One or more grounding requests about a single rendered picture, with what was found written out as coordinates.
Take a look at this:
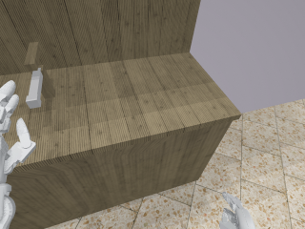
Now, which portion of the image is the right robot hand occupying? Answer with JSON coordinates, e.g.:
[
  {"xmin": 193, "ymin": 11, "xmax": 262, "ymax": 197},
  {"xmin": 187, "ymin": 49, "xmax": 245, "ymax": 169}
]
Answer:
[{"xmin": 219, "ymin": 192, "xmax": 256, "ymax": 229}]

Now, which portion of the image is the robot left forearm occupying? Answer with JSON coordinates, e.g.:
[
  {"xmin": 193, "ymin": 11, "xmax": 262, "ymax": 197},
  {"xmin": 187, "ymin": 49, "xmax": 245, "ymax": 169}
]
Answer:
[{"xmin": 0, "ymin": 183, "xmax": 16, "ymax": 229}]

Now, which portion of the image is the counter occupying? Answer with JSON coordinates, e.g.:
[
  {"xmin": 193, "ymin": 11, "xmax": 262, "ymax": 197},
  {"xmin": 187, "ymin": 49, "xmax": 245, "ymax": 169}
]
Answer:
[{"xmin": 0, "ymin": 0, "xmax": 242, "ymax": 229}]

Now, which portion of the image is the left robot hand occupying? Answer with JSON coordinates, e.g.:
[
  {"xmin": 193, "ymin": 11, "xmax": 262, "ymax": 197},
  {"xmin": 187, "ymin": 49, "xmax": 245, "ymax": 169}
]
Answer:
[{"xmin": 0, "ymin": 80, "xmax": 36, "ymax": 184}]

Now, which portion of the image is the tap lever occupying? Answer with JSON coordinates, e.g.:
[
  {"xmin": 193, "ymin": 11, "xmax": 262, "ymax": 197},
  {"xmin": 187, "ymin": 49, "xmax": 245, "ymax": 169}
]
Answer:
[{"xmin": 26, "ymin": 68, "xmax": 43, "ymax": 109}]

